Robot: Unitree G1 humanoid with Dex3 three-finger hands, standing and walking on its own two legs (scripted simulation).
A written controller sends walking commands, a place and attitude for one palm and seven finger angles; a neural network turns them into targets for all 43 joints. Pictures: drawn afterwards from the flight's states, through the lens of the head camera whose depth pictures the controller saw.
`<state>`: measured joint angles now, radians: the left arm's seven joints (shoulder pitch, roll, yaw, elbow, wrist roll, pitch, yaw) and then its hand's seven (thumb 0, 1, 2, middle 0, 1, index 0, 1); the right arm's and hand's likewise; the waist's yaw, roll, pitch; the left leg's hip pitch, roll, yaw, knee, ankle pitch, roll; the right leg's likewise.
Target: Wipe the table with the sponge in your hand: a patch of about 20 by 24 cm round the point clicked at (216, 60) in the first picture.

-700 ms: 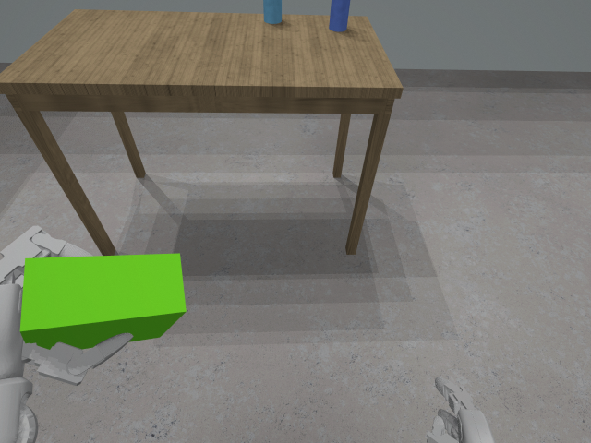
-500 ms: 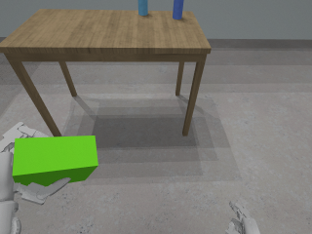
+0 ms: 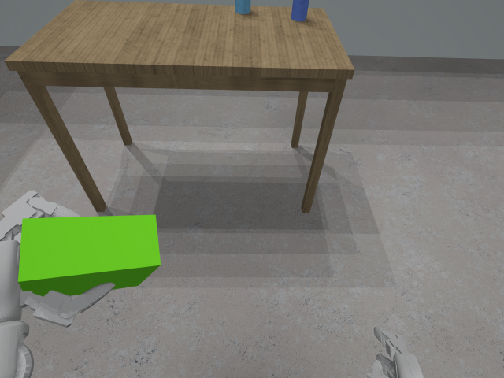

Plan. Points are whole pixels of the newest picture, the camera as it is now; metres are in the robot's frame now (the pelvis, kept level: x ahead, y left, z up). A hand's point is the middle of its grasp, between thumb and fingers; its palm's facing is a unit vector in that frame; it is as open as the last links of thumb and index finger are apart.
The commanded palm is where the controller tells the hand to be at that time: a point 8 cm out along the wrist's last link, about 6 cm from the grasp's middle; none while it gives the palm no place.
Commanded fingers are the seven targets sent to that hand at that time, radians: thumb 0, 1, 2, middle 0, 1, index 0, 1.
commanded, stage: walk to a spot facing it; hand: left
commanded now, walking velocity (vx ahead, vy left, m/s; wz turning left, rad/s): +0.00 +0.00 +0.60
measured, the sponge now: (111, 256) +0.23 +0.19 +0.14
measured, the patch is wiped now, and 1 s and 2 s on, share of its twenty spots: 0.00 0.00 0.00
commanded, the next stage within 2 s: none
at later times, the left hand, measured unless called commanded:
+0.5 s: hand (16, 360) +0.11 +0.23 +0.17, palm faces +0.52 -0.71 -0.47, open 10.3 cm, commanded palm +0.06 +0.26 +0.19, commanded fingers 0.00 0.10 1.30 -1.20 -1.60 -1.20 -1.60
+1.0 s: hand out of the picture +0.02 +0.30 +0.19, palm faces +0.78 -0.51 -0.36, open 10.3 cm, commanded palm -0.05 +0.31 +0.19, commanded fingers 0.00 0.10 1.30 -1.20 -1.60 -1.20 -1.60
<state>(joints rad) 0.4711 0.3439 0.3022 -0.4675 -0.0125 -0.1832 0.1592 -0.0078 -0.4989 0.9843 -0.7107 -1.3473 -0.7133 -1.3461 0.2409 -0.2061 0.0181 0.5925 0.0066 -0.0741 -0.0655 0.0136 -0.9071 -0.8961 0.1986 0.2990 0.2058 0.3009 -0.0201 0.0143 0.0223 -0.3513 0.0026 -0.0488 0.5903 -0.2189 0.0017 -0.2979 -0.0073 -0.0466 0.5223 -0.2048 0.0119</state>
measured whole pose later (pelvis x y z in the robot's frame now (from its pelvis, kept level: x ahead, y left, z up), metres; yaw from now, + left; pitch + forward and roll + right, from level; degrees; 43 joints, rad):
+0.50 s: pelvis -0.03 -0.05 +0.01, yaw +15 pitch +0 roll +1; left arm 0.55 0.38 0.31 -0.49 -0.05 -0.14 0.13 -0.01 -0.50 0.99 -0.71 -1.35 -0.71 -1.35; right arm 0.21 -0.20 0.00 0.63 0.01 -0.05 -0.05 0.01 -0.91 -0.90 0.20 0.30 0.21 0.30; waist -0.01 0.03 0.00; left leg -0.57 -0.02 -0.03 1.03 -0.34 -0.05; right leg -0.18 0.00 -0.12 0.50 -0.33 -0.06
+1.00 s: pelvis -0.05 -0.02 +0.00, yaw +31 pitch -2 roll -1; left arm 0.41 0.41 0.35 -0.55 -0.01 -0.17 0.17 -0.01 -0.50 0.99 -0.71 -1.35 -0.72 -1.35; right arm 0.19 -0.10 0.04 0.58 0.01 -0.09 -0.03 0.01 -0.91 -0.90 0.20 0.30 0.20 0.30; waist 0.00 -0.07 0.03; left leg -0.25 0.05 0.09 0.58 -0.29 0.02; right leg -0.55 -0.12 -0.07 1.24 -0.40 0.04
